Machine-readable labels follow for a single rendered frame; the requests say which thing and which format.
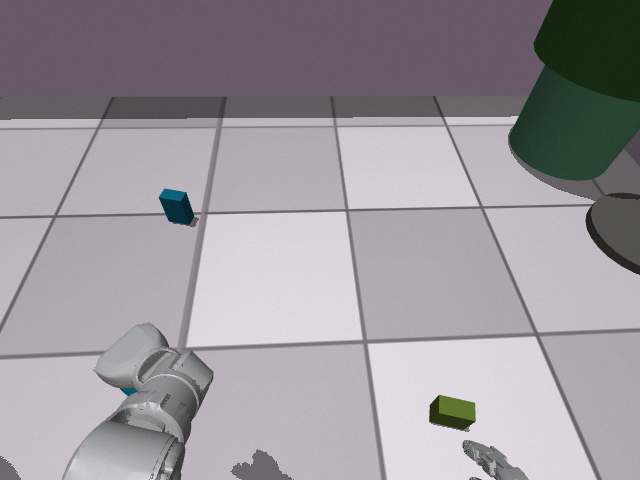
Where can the potted plant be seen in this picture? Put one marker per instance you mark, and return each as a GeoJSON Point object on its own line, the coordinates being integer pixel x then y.
{"type": "Point", "coordinates": [585, 106]}

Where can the left robot arm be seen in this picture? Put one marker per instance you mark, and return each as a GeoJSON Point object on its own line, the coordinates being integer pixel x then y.
{"type": "Point", "coordinates": [144, 439]}

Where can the right robot hand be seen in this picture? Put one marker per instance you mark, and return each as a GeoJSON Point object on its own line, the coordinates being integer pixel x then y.
{"type": "Point", "coordinates": [493, 462]}

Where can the left robot hand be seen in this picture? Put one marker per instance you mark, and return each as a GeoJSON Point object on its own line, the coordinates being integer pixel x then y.
{"type": "Point", "coordinates": [116, 366]}

